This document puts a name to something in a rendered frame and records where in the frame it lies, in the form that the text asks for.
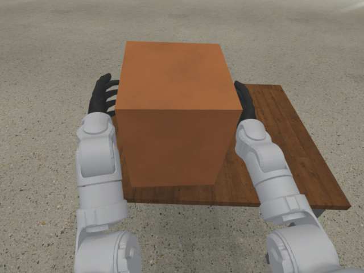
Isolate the table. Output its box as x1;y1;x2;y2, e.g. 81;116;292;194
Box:
78;84;351;264

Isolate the carton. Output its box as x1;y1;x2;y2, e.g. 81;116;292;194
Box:
114;41;243;187

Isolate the robot right forearm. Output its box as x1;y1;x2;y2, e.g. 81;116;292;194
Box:
235;119;339;264

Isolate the right robot upper arm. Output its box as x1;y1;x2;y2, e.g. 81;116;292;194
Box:
266;223;364;273

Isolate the left robot upper arm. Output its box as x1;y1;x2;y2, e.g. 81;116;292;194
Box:
75;231;142;273

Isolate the left robot hand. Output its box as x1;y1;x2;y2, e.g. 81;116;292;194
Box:
88;73;119;117

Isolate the robot left forearm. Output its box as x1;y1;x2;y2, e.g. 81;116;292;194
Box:
74;112;129;272

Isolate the right robot hand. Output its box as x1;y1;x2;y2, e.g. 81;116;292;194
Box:
234;81;257;127

